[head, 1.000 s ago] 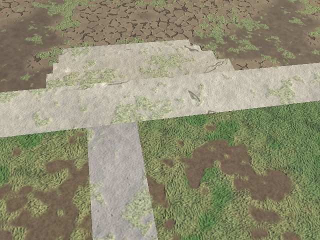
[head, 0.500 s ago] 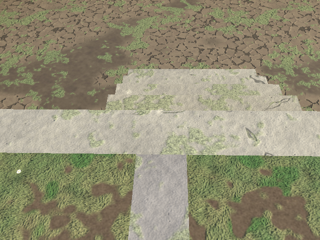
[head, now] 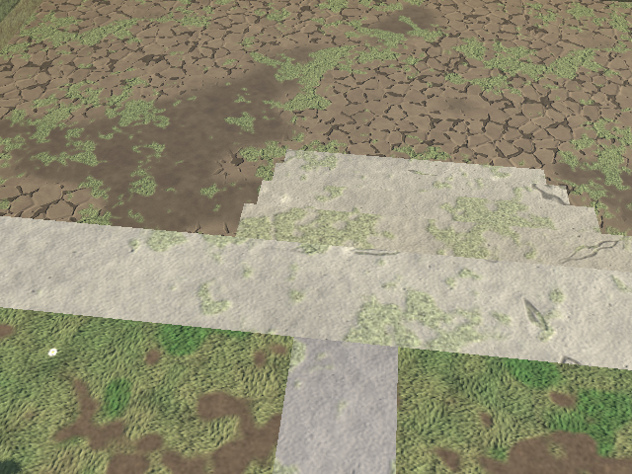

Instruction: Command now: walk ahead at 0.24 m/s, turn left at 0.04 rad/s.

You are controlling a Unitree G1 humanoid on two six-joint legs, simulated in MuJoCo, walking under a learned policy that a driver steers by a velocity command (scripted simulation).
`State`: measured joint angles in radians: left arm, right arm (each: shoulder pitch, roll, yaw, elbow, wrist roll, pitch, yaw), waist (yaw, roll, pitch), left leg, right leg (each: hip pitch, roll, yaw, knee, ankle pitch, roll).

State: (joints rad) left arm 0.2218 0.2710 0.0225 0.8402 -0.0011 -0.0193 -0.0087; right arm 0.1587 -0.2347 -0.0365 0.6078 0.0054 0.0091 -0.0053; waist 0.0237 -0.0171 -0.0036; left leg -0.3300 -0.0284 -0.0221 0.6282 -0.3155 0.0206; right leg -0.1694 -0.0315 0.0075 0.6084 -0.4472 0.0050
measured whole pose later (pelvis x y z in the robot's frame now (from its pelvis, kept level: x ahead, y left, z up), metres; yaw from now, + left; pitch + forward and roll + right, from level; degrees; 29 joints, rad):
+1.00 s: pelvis +0.46 -0.01 +0.00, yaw -1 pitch +2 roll +2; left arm 0.14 0.26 -0.01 0.71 0.07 -0.06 -0.05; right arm 0.42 -0.23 -0.01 0.85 -0.07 -0.10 0.08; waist -0.06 -0.02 -0.01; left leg 0.08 -0.01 0.05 0.27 -0.38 0.00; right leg -0.52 -0.06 0.00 0.54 -0.03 -0.07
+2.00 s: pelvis +0.96 -0.03 +0.01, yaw -13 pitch +2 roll +3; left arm 0.22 0.20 0.01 0.84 0.10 -0.07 -0.11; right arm 0.49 -0.16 0.01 1.02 -0.12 -0.11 -0.01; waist -0.08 -0.04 -0.05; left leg -0.09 0.01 0.26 0.40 -0.34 0.02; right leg -0.72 -0.10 0.04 1.03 0.00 -0.05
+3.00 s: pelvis +1.31 -0.22 -0.19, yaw -32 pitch +3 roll -1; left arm 0.26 0.20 -0.01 0.91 0.07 -0.08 -0.03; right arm 0.27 -0.24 -0.03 0.83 -0.07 -0.07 0.03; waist 0.01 0.03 -0.04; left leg -0.60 0.02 -0.05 1.35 -0.45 -0.05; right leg -0.50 -0.04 -0.12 0.70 -0.24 -0.03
